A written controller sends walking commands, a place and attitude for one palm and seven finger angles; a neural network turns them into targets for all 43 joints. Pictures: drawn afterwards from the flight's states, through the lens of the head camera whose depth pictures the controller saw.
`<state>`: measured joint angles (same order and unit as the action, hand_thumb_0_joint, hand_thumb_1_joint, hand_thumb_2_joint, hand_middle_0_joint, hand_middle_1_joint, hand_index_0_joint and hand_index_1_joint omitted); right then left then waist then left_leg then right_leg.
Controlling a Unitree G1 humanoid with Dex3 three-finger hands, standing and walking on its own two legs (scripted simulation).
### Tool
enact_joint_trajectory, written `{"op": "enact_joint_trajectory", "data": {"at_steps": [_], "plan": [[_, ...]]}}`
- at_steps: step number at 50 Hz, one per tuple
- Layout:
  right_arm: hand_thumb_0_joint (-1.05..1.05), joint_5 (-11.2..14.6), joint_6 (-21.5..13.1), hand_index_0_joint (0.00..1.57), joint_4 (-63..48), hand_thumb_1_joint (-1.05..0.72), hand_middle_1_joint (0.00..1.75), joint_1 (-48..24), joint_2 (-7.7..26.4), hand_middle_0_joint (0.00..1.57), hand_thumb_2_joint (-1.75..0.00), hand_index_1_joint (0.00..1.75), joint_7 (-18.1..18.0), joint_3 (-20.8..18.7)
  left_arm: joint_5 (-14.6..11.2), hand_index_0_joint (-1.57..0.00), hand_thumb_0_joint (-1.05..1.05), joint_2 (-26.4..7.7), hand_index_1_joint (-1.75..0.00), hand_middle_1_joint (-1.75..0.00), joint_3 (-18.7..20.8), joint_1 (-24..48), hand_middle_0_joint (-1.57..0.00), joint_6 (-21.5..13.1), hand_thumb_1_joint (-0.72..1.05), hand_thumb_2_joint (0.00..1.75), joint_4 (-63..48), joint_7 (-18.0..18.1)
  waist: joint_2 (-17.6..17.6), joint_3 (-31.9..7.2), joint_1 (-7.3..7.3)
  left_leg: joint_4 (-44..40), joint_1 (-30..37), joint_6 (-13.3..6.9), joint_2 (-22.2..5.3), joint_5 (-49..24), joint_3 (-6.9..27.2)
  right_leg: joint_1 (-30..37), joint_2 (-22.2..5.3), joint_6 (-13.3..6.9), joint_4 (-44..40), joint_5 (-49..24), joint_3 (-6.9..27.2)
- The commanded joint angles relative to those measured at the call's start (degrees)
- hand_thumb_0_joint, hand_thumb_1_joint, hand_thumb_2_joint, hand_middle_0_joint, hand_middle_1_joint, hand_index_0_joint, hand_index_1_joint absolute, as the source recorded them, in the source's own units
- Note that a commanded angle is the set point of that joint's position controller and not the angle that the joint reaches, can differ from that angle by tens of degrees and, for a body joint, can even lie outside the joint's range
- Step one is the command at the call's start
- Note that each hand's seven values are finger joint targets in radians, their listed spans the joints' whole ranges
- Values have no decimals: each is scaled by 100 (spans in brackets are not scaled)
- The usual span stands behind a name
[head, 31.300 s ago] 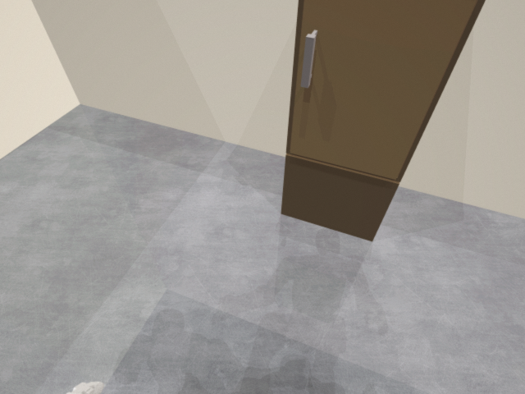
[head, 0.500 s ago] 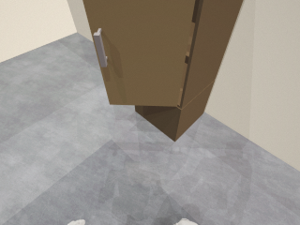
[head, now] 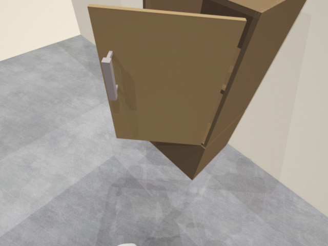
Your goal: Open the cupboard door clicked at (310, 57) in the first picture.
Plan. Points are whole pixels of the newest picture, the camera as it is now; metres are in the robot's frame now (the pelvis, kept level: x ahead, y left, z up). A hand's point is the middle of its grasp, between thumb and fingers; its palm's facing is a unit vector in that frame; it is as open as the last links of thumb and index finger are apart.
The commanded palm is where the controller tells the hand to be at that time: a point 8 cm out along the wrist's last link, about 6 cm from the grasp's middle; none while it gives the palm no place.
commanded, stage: come to a stop and stand still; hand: left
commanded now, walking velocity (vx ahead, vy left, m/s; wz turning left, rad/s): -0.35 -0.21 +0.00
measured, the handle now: (111, 76) +0.58 +0.23 +0.06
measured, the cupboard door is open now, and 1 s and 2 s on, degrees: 42 42 42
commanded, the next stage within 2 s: look again from close up in 1.26 s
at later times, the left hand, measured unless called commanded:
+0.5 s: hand out of the picture +0.11 +0.17 -0.17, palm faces -0.08 -0.96 -0.28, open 7.3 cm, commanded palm none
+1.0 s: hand out of the picture +0.08 +0.13 -0.16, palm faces -0.03 -0.97 -0.24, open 7.3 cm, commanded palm none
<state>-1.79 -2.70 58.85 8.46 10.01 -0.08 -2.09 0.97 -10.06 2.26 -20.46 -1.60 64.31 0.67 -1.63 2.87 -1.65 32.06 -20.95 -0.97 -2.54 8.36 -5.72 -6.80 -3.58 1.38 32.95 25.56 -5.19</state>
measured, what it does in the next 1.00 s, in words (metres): steps on the spot: right foot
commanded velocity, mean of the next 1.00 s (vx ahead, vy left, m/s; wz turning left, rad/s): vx -0.05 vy -0.04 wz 0.00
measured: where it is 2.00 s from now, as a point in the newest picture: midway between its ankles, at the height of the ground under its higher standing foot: outside the picture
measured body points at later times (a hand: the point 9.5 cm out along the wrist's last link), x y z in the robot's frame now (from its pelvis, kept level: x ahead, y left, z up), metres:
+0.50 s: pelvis +0.02 -0.03 -0.01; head +0.04 -0.04 +0.44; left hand +0.12 +0.22 -0.15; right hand +0.05 -0.30 -0.16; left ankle +0.06 +0.10 -0.73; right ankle +0.01 -0.19 -0.73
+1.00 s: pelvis +0.05 -0.06 +0.00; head +0.06 -0.07 +0.45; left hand +0.08 +0.18 -0.14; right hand +0.05 -0.29 -0.16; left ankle +0.06 +0.10 -0.73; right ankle +0.01 -0.19 -0.73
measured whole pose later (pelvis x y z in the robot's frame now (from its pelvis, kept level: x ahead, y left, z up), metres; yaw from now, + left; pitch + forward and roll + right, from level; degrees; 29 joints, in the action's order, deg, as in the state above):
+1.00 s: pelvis +0.05 -0.06 +0.00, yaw -2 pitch +0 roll +1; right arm -1.3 0.1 60.4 15.6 9.5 -1.0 -0.5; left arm 1.2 -10.5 0.5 -15.4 -0.1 58.9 1.5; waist 0.6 2.3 0.8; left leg 31.2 -15.2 3.4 -3.8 15.4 -0.8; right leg -11.5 -1.4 0.7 33.0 21.0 0.6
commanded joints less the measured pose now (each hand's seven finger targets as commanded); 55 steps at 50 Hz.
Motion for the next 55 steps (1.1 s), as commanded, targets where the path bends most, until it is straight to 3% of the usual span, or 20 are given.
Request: {"op": "enact_joint_trajectory", "data": {"at_steps": [1,5,9,17,18,19,20,21,22,23,24,25,27,28,29,30,32,35,43,55], "plan": [[0,25,83,20,-20,-90,30,793,1017,20,-90,30,-280,-57,-74,-20,0,-260,-30,-30,-32,-110,-20,131,90,90,-282,125,1432,-591,258,-1109,1335,-994,-1954,-3892,1849,-1294,-59,3,1987,1036,450],[0,57,237,20,-92,-90,30,465,1100,20,-90,30,-389,-144,-49,-20,0,-478,-30,-30,104,85,-20,370,90,90,-412,69,786,-489,232,-950,1287,-1044,-1894,-4227,1365,-1565,-13,49,2271,563,516],[0,56,306,20,-193,-90,30,347,1147,20,-90,30,-395,-250,8,-20,0,-516,-30,-30,245,248,-20,520,90,90,-730,33,922,-756,195,-1131,1131,-1024,-1862,-2959,1169,-1893,107,102,3033,224,660],[0,-4,354,20,-296,-90,30,311,1200,20,-90,30,-233,-357,12,-20,0,-399,-30,-30,177,521,-20,429,90,90,-1044,-15,1293,-739,212,-1216,711,-715,-1490,-988,1164,-855,239,-27,695,-228,168],[0,152,251,20,-494,-90,30,-96,1479,20,-90,30,-229,-450,-12,-20,0,-528,-30,-30,72,-85,-20,320,90,90,-866,157,566,-1303,-186,-70,1015,-295,-1365,-1390,673,-781,-7,-189,-361,-940,677],[0,131,347,20,-815,-90,30,104,807,20,-90,30,-78,-313,92,-20,0,-996,-30,-30,122,313,-20,259,90,90,-1287,168,-866,-656,-1,734,-246,-4,-396,1140,44,-900,-486,-377,-1304,-509,1534],[0,10,400,20,-973,-90,30,195,395,20,-90,30,18,-176,141,-20,0,-1218,-30,-30,133,610,-20,154,90,90,-1402,150,-1008,-418,91,1426,-568,206,15,1886,-11,-1052,-1196,-829,-1535,-991,2190],[0,-5,386,20,-983,-90,30,362,408,20,-90,30,31,-181,173,-20,0,-1310,-30,-30,98,683,-20,127,90,90,-1464,157,-68,-523,242,1754,-109,210,39,1752,99,-1255,-1082,-1011,-1159,-1744,1855],[0,63,357,20,-985,-90,30,661,304,20,-90,30,41,-190,187,-20,0,-1360,-30,-30,107,817,-20,115,90,90,-1472,153,-76,-793,449,1442,-47,220,226,1610,-33,-1026,-865,-934,-853,-1836,1379],[0,73,341,20,-977,-90,30,780,484,20,-90,30,12,-179,119,-20,0,-1298,-30,-30,154,931,-20,87,90,90,-1501,165,-1242,-728,455,1181,20,180,155,1336,75,-1135,-644,-815,-617,-1879,1316],[0,77,289,20,-947,-90,30,930,614,20,-90,30,-21,-196,82,-20,0,-1158,-30,-30,126,1093,-20,97,90,90,-1528,188,-1458,-601,523,646,346,125,96,997,193,-1404,-603,-704,-384,-1721,1145],[0,64,223,20,-886,-90,30,1080,718,20,-90,30,-14,-179,90,-20,0,-1075,-30,-30,101,1124,-20,123,90,90,-1543,185,-657,-544,550,157,814,69,-4,251,406,-1626,-336,-510,-4,-1189,873],[0,-14,194,20,-857,-90,30,936,1048,20,-90,30,-36,-181,16,-20,0,-747,-30,-30,12,856,-20,252,90,90,-1521,156,1872,165,361,-1034,-35,-405,-937,442,1789,-1681,366,-123,666,331,293],[0,-3,208,20,-905,-90,30,686,1073,20,-90,30,-71,-158,9,-20,0,-737,-30,-30,0,621,-20,231,90,90,-1421,140,1721,296,169,-1210,-478,-520,-958,760,1885,-1304,378,-171,562,150,329],[0,14,225,20,-970,-90,30,475,1007,20,-90,30,-78,-117,-1,-20,0,-783,-30,-30,7,396,-20,185,90,90,-1295,113,953,266,-7,-925,-745,-417,-732,1081,1562,-891,306,-237,153,-267,485],[0,17,226,20,-970,-90,30,482,817,20,-90,30,-76,-71,14,-20,0,-832,-30,-30,2,323,-20,128,90,90,-1229,89,128,185,-13,-544,-621,-219,-407,1056,1149,-788,148,-312,-338,-533,791],[0,40,268,20,-867,-90,30,803,614,20,-90,30,-62,-37,6,-20,0,-1032,-30,-30,8,580,-20,97,90,90,-1259,88,-590,29,267,136,74,64,86,1072,439,-1393,-391,-503,-999,-183,1453],[0,43,246,20,-589,-90,30,1131,476,20,-90,30,-57,11,5,-20,0,-958,-30,-30,-15,800,-20,90,90,90,-1301,98,-201,13,406,-116,648,70,-17,617,453,-1644,-284,-458,-1019,-256,1212],[0,75,153,20,-256,-90,30,1028,559,20,-90,30,-106,31,-19,-20,0,-831,-30,-30,18,426,-20,35,90,90,-955,112,-39,-315,229,-278,784,67,-229,-382,521,-762,-164,-350,-648,-1917,953],[0,97,134,20,35,-90,30,679,619,20,-90,30,-135,43,9,-20,0,-840,-30,-30,-3,281,-20,17,90,90,-596,114,139,-118,177,-515,1039,41,-296,-611,552,-675,-154,-290,-764,-2192,861]]}}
